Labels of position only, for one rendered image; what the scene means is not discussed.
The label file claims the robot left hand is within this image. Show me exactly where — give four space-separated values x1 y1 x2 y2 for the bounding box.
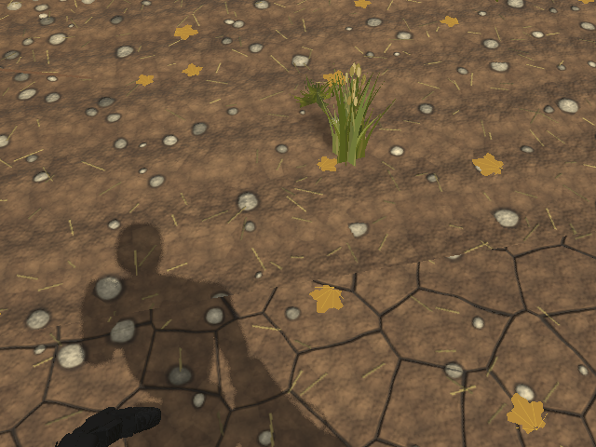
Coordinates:
55 407 161 447

